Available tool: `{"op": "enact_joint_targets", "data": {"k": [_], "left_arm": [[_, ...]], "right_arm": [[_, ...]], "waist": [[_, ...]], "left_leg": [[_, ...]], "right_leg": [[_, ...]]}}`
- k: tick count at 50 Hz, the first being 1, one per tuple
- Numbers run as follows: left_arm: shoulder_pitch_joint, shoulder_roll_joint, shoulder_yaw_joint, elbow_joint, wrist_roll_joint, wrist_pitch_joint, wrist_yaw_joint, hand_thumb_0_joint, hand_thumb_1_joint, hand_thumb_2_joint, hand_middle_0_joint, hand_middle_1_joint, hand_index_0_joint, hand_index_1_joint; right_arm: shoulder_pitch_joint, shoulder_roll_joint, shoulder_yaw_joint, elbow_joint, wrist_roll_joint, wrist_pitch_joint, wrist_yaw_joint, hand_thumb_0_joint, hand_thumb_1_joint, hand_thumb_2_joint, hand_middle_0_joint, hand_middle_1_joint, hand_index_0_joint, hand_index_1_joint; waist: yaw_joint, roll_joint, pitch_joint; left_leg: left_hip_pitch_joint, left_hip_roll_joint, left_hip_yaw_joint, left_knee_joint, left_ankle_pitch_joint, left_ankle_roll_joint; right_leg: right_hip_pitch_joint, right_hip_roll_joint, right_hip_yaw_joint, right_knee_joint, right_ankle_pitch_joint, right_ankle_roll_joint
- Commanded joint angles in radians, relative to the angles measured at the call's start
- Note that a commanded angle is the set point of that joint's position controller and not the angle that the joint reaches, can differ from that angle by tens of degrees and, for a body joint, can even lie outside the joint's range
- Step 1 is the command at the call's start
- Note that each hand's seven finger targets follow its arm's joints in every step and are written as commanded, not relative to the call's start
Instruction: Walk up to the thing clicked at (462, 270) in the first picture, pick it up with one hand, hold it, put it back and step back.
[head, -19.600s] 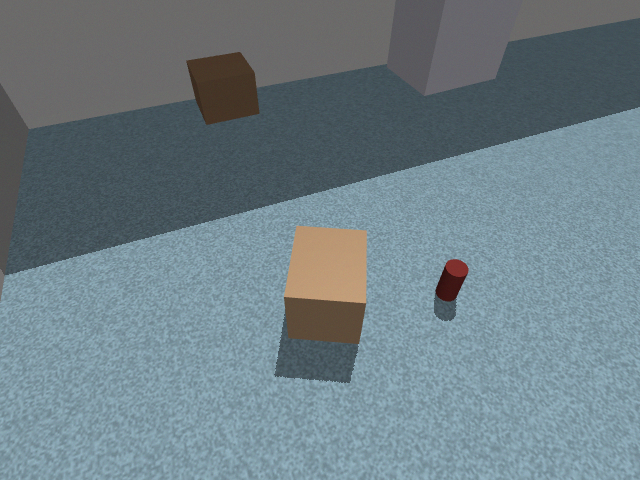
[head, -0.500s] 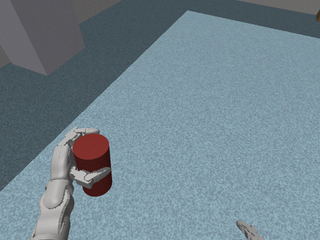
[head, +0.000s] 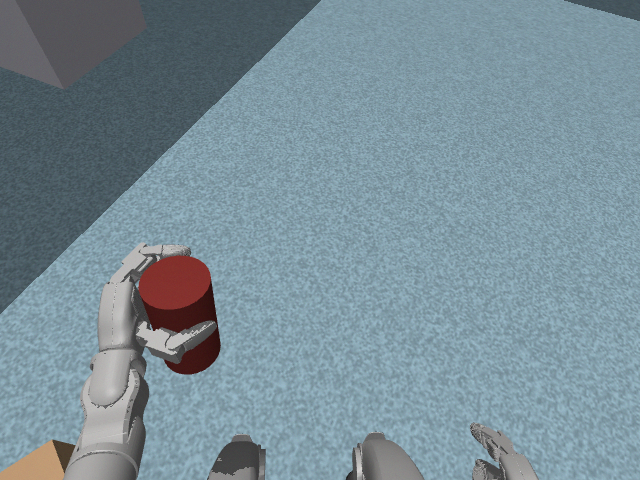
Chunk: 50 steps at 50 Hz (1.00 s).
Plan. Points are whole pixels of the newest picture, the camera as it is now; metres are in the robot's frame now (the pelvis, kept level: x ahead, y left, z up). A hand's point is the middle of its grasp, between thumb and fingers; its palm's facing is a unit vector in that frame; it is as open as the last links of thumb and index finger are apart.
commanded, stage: crouch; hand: left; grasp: from the side
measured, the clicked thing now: (184, 318) +0.33 +0.17 -0.04
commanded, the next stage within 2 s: lower in 1.40 s
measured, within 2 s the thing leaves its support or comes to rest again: neither
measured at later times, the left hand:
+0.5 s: hand (200, 350) +0.36 +0.20 -0.26, palm faces +0.13 -0.99 -0.05, open 11.3 cm
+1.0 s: hand (208, 364) +0.38 +0.21 -0.41, palm faces +0.14 -0.99 -0.04, open 11.3 cm
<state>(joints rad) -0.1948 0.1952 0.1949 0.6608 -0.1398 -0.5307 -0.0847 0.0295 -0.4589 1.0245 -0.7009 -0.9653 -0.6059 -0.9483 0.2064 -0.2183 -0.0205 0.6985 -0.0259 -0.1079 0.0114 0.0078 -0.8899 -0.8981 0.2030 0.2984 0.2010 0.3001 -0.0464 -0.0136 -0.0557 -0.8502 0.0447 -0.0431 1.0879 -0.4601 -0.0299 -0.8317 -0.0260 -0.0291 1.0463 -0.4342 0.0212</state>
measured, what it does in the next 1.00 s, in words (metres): lowers itself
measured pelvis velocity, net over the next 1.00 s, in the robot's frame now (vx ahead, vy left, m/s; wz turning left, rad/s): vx -0.06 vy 0.00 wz -0.06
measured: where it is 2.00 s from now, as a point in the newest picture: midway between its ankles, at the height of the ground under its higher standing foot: outside the picture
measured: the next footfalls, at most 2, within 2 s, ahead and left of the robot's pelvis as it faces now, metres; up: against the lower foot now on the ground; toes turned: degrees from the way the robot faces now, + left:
none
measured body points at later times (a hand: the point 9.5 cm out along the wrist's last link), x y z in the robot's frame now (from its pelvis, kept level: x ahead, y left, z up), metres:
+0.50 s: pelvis -0.03 +0.00 -0.21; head +0.15 +0.02 +0.20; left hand +0.35 +0.25 -0.25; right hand +0.09 -0.27 -0.34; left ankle +0.04 +0.13 -0.66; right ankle +0.04 -0.14 -0.66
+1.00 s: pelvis -0.06 +0.00 -0.34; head +0.14 +0.05 +0.06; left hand +0.36 +0.26 -0.40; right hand +0.03 -0.27 -0.47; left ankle +0.04 +0.13 -0.66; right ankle +0.04 -0.14 -0.66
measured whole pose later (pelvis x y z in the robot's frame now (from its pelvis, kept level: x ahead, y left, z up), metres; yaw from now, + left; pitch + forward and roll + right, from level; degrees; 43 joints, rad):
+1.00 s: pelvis -0.06 +0.00 -0.34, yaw -4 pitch +29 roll -5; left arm -0.58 0.40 0.47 1.08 -0.08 -0.78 -0.16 0.03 -0.47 1.04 -0.71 -0.96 -0.61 -0.95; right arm 0.07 -0.27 0.05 0.78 -0.13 -0.03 0.09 0.00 -0.93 -0.91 0.20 0.30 0.20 0.30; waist -0.15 -0.03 -0.07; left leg -2.18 -0.01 -0.14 2.34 -0.68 -0.05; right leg -2.14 -0.01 -0.02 2.27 -0.64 0.04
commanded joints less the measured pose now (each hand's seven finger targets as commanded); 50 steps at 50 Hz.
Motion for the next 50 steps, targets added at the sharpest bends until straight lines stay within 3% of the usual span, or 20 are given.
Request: {"op": "enact_joint_targets", "data": {"k": [1,4,7,12,13,17,20,22,24,26,27,30,31,37,38,39,42,45,48,50], "left_arm": [[-0.368,0.144,0.08,-0.194,-0.04,-0.23,-0.016,0.0,0.051,1.177,-1.23,-1.359,-1.247,-1.358],[-0.396,0.162,0.077,-0.156,-0.039,-0.292,-0.035,0.0,0.065,1.164,-1.224,-1.324,-1.232,-1.33],[-0.446,0.236,0.121,-0.171,-0.036,-0.333,-0.043,0.0,0.058,1.161,-1.215,-1.3,-1.216,-1.313],[-0.501,0.286,0.199,-0.151,-0.065,-0.349,-0.038,0.0,0.068,1.2,-1.191,-1.303,-1.19,-1.32],[-0.494,0.258,0.184,-0.131,-0.067,-0.345,-0.038,0.0,0.069,1.203,-1.196,-1.306,-1.195,-1.323],[-0.54,0.246,0.167,-0.072,-0.063,-0.346,-0.061,0.0,0.122,1.225,-1.203,-1.321,-1.205,-1.335],[-0.607,0.291,0.178,-0.044,-0.039,-0.36,-0.076,0.0,0.104,1.22,-1.216,-1.331,-1.218,-1.345],[-0.617,0.301,0.203,0.008,-0.034,-0.366,-0.076,0.0,0.085,1.222,-1.213,-1.337,-1.216,-1.351],[-0.636,0.366,0.266,0.009,-0.043,-0.377,-0.07,0.0,0.082,1.224,-1.203,-1.335,-1.205,-1.349],[-0.635,0.366,0.287,0.028,-0.045,-0.385,-0.067,0.0,0.077,1.241,-1.209,-1.342,-1.21,-1.358],[-0.663,0.402,0.316,0.005,-0.045,-0.392,-0.062,0.0,0.089,1.256,-1.215,-1.355,-1.216,-1.372],[-0.638,0.395,0.314,0.051,-0.023,-0.391,-0.06,0.0,0.101,1.277,-1.202,-1.356,-1.201,-1.375],[-0.677,0.433,0.326,0.0,-0.014,-0.399,-0.058,0.0,0.098,1.271,-1.188,-1.341,-1.186,-1.362],[-0.734,0.389,0.299,0.045,-0.008,-0.392,-0.065,0.0,0.06,1.248,-1.162,-1.312,-1.156,-1.336],[-0.736,0.416,0.308,0.036,-0.007,-0.389,-0.065,0.0,0.05,1.236,-1.16,-1.306,-1.155,-1.329],[-0.733,0.385,0.291,0.082,-0.004,-0.383,-0.071,0.0,0.057,1.23,-1.159,-1.298,-1.153,-1.321],[-0.766,0.447,0.312,0.058,0.011,-0.382,-0.071,0.0,0.052,1.207,-1.148,-1.28,-1.142,-1.302],[-0.76,0.411,0.296,0.128,0.009,-0.379,-0.074,0.0,0.06,1.213,-1.141,-1.281,-1.138,-1.301],[-0.793,0.476,0.329,0.12,0.015,-0.385,-0.064,0.0,0.034,1.2,-1.15,-1.282,-1.147,-1.302],[-0.79,0.477,0.325,0.123,0.019,-0.388,-0.066,0.0,0.052,1.203,-1.149,-1.289,-1.149,-1.305]], "right_arm": [[0.009,-0.15,-0.06,-0.09,-0.011,-0.03,0.002,0.0,-0.896,-0.905,0.199,0.3,0.2,0.3],[0.009,-0.182,-0.066,-0.077,-0.021,-0.028,0.007,0.0,-0.904,-0.908,0.199,0.3,0.199,0.3],[0.004,-0.195,-0.06,-0.082,-0.028,-0.018,0.008,0.0,-0.902,-0.909,0.198,0.3,0.199,0.3],[-0.012,-0.206,-0.057,-0.078,-0.035,0.002,0.011,0.0,-0.912,-0.914,0.198,0.3,0.199,0.3],[-0.001,-0.208,-0.061,-0.068,-0.039,0.006,0.013,0.0,-0.914,-0.914,0.198,0.3,0.199,0.3],[0.011,-0.215,-0.062,-0.032,-0.047,0.011,0.02,0.0,-0.916,-0.914,0.199,0.3,0.199,0.3],[-0.008,-0.215,-0.057,-0.019,-0.056,0.015,0.022,0.0,-0.917,-0.913,0.199,0.3,0.199,0.3],[-0.01,-0.218,-0.052,-0.011,-0.06,0.017,0.026,0.0,-0.913,-0.912,0.199,0.3,0.199,0.3],[-0.014,-0.222,-0.046,-0.011,-0.064,0.023,0.028,0.0,-0.916,-0.913,0.199,0.3,0.199,0.3],[-0.021,-0.228,-0.041,-0.007,-0.068,0.025,0.034,0.0,-0.923,-0.915,0.199,0.3,0.199,0.3],[-0.021,-0.229,-0.04,-0.006,-0.071,0.025,0.033,0.0,-0.922,-0.915,0.199,0.3,0.199,0.3],[-0.02,-0.234,-0.038,0.004,-0.08,0.032,0.035,0.0,-0.927,-0.918,0.199,0.3,0.199,0.3],[-0.019,-0.236,-0.035,0.007,-0.085,0.035,0.035,0.0,-0.928,-0.918,0.199,0.3,0.199,0.3],[-0.016,-0.251,-0.032,0.024,-0.091,0.047,0.043,0.0,-0.936,-0.92,0.198,0.3,0.199,0.3],[-0.024,-0.25,-0.03,0.022,-0.091,0.047,0.042,0.0,-0.932,-0.919,0.199,0.3,0.199,0.3],[-0.021,-0.257,-0.028,0.027,-0.093,0.046,0.044,0.0,-0.936,-0.92,0.198,0.3,0.199,0.3],[-0.02,-0.267,-0.024,0.024,-0.096,0.054,0.047,0.0,-0.934,-0.919,0.198,0.3,0.199,0.3],[-0.026,-0.277,-0.012,0.031,-0.1,0.058,0.056,0.0,-0.927,-0.916,0.199,0.3,0.199,0.3],[-0.029,-0.286,0.0,0.023,-0.107,0.067,0.059,0.0,-0.924,-0.915,0.199,0.3,0.199,0.3],[-0.034,-0.294,0.008,0.02,-0.113,0.069,0.064,0.0,-0.924,-0.914,0.199,0.3,0.2,0.3]], "waist": [[-0.01,0.078,-0.44],[-0.016,0.134,-0.529],[0.001,0.175,-0.637],[0.002,0.172,-0.711],[-0.014,0.152,-0.731],[-0.045,0.125,-0.757],[-0.052,0.132,-0.737],[-0.049,0.119,-0.745],[-0.033,0.122,-0.781],[-0.027,0.127,-0.798],[-0.018,0.148,-0.809],[-0.029,0.157,-0.813],[-0.029,0.189,-0.835],[-0.068,0.234,-0.79],[-0.061,0.23,-0.796],[-0.078,0.233,-0.77],[-0.071,0.25,-0.774],[-0.093,0.226,-0.714],[-0.09,0.21,-0.703],[-0.096,0.233,-0.69]], "left_leg": [[0.004,-0.047,0.016,0.028,0.065,0.027],[-0.053,-0.043,-0.012,0.131,0.116,0.02],[-0.105,-0.038,-0.019,0.227,0.162,0.017],[-0.273,-0.044,-0.012,0.361,0.107,0.023],[-0.309,-0.046,-0.01,0.393,0.123,0.028],[-0.427,-0.046,-0.006,0.51,0.101,0.037],[-0.535,-0.047,0.004,0.571,-0.009,0.036],[-0.577,-0.047,0.006,0.603,-0.055,0.032],[-0.64,-0.051,0.016,0.661,-0.048,0.034],[-0.647,-0.052,0.014,0.7,-0.024,0.033],[-0.657,-0.053,0.019,0.718,-0.031,0.033],[-0.686,-0.051,0.018,0.766,-0.017,0.031],[-0.691,-0.052,0.023,0.784,-0.003,0.03],[-0.742,-0.051,0.017,0.84,-0.081,0.021],[-0.76,-0.052,0.021,0.857,-0.1,0.023],[-0.762,-0.053,0.02,0.873,-0.09,0.023],[-0.798,-0.054,0.021,0.901,-0.109,0.023],[-0.84,-0.056,0.01,0.931,-0.135,0.024],[-0.892,-0.058,0.014,0.962,-0.174,0.028],[-0.891,-0.057,0.006,0.976,-0.17,0.025]], "right_leg": [[-0.043,0.027,-0.008,0.042,0.108,-0.041],[-0.209,0.031,-0.027,0.182,0.11,-0.053],[-0.311,0.034,-0.027,0.294,0.12,-0.06],[-0.396,0.034,-0.001,0.403,0.08,-0.056],[-0.395,0.03,0.004,0.423,0.103,-0.052],[-0.482,0.031,0.016,0.507,0.094,-0.05],[-0.556,0.03,0.028,0.556,0.0,-0.051],[-0.602,0.031,0.015,0.599,-0.049,-0.053],[-0.597,0.029,0.027,0.641,-0.05,-0.049],[-0.651,0.031,0.011,0.697,-0.036,-0.052],[-0.669,0.031,0.015,0.714,-0.046,-0.052],[-0.715,0.033,-0.001,0.771,-0.028,-0.053],[-0.715,0.032,0.001,0.794,-0.011,-0.054],[-0.856,0.034,-0.043,0.894,-0.061,-0.06],[-0.864,0.035,-0.042,0.9,-0.077,-0.059],[-0.892,0.031,-0.047,0.918,-0.066,-0.059],[-0.918,0.031,-0.051,0.95,-0.081,-0.059],[-0.963,0.031,-0.068,0.981,-0.097,-0.056],[-0.964,0.035,-0.074,0.995,-0.13,-0.051],[-0.982,0.035,-0.081,1.017,-0.122,-0.051]]}}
